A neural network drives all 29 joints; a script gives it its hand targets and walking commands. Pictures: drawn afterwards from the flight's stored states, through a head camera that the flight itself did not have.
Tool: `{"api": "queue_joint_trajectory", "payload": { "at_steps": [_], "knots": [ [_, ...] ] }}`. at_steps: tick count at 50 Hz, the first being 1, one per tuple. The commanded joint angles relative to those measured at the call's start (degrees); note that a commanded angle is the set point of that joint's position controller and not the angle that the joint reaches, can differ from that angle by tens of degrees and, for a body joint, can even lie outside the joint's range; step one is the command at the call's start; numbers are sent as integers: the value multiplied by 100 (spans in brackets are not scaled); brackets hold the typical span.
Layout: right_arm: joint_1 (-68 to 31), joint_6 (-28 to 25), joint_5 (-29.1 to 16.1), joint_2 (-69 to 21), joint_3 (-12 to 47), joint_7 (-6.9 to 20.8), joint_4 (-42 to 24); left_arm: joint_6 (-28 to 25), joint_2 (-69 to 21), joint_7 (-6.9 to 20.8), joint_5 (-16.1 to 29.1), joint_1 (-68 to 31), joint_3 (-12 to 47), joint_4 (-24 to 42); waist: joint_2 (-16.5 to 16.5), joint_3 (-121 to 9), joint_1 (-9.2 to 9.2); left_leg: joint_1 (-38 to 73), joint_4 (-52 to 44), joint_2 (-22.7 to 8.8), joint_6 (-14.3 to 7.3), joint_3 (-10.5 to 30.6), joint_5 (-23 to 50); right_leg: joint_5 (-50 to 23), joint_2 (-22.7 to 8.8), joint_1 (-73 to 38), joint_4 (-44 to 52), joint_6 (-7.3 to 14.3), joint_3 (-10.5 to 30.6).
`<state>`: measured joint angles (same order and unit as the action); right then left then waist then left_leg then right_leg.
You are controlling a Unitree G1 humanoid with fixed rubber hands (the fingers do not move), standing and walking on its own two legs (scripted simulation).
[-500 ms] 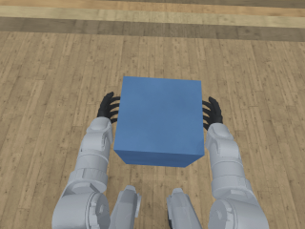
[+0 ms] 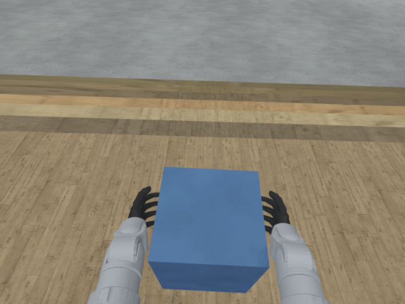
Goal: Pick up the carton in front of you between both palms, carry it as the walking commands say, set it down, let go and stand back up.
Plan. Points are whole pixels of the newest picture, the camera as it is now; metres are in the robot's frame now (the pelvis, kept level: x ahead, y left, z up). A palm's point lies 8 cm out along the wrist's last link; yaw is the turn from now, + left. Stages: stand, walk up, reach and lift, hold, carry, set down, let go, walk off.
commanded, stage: reach and lift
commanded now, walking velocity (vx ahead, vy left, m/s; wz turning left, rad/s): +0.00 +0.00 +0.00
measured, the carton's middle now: (207, 233) +0.32 +0.00 -0.09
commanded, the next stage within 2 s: hold in 1.16 s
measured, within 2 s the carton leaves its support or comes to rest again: neither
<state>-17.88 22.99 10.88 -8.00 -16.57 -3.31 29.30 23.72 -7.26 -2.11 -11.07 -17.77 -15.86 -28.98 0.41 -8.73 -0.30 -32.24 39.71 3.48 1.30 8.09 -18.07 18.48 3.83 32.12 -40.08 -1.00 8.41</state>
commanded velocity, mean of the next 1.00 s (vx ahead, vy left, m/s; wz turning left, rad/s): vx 0.00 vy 0.00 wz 0.00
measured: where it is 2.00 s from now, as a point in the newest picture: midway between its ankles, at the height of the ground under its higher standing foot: outside the picture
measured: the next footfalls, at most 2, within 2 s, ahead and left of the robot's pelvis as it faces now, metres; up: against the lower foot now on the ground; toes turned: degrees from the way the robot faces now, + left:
none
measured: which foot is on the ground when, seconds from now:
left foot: down 0.00-1.00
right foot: down 0.00-1.00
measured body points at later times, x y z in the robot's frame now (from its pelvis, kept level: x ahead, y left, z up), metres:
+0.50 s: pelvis -0.01 +0.00 +0.02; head -0.04 +0.00 +0.47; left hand +0.30 +0.15 +0.04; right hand +0.30 -0.15 +0.04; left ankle +0.01 +0.13 -0.72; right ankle +0.01 -0.13 -0.72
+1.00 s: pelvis +0.01 +0.00 +0.03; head -0.03 +0.00 +0.48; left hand +0.30 +0.15 +0.05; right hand +0.30 -0.15 +0.05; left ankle +0.01 +0.13 -0.72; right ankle +0.01 -0.13 -0.72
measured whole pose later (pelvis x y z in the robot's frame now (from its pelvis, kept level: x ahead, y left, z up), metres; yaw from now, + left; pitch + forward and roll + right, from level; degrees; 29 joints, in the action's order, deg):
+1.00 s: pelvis +0.01 +0.00 +0.03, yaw +0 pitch -4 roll +0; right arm -14.6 38.2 15.4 -8.6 -13.4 -0.6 17.7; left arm 38.8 -8.5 -0.2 -15.1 -14.2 -12.8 -17.2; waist 0.1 -0.8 -0.3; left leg -6.4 22.7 2.3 0.7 7.8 -12.1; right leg 12.6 2.3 6.5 -23.3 -0.6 8.4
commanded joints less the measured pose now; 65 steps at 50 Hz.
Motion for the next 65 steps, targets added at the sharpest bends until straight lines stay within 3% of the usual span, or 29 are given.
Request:
{"api": "queue_joint_trajectory", "payload": {
  "at_steps": [1, 6, 13, 16, 25, 47, 57, 63, 65],
  "knots": [
    [-2677, 189, -978, -5955, 3636, 1512, -172, 112, -5862, 1461, 1002, -2756, 3562, 297, -11, -2082, -24, 1830, -771, 250, -51, -325, 2199, -2259, 218, -1758, 826, -16, -289],
    [-2372, 641, -1051, -5845, 3795, 1557, -659, 562, -5766, 1504, 1096, -2479, 3720, 756, -6, -1391, -10, 2375, -1340, 217, -38, -343, 2094, -2165, 168, -2294, 1387, -8, -297],
    [-2596, 1056, -787, -5707, 3210, 1697, -404, 978, -5609, 1622, 819, -2726, 3161, 564, 15, -150, -6, 2292, -1736, 184, -113, -416, 714, -769, 103, -2106, 1777, 53, -380],
    [-3020, 1039, -784, -5795, 3145, 1761, -389, 968, -5708, 1682, 803, -3134, 3101, 519, 8, -231, -13, 2311, -1700, 163, -136, -439, 492, -519, 93, -2089, 1760, 75, -410],
    [-3478, 1014, -875, -5903, 3260, 1806, -498, 950, -5917, 1698, 902, -3537, 3230, 601, -55, -787, 0, 2552, -1650, 172, -100, -444, 685, -681, 130, -2321, 1705, 69, -461],
    [-2526, 1323, -1011, -5608, 3554, 1739, -1306, 1259, -5667, 1585, 1049, -2567, 3503, 1402, -40, -773, -10, 3078, -1903, 230, -10, -412, 2000, -1999, 205, -2906, 1920, -6, -415],
    [-2418, 1456, -1070, -5573, 3621, 1703, -1553, 1389, -5559, 1586, 1105, -2489, 3579, 1661, -21, -655, -10, 3128, -1982, 242, -7, -422, 1992, -2045, 198, -2995, 2006, -24, -393],
    [-2338, 1681, -1288, -5528, 4002, 1645, -2165, 1603, -5545, 1541, 1352, -2435, 3998, 2267, -27, -915, 54, 3359, -2039, 242, 12, -382, 2347, -2469, 195, -3254, 2075, -39, -375],
    [-2234, 1805, -1212, -5390, 3868, 1633, -2079, 1725, -5421, 1511, 1273, -2319, 3856, 2187, -36, -606, 39, 3283, -2123, 241, -4, -391, 2061, -2168, 188, -3202, 2147, -32, -384]
  ]
}}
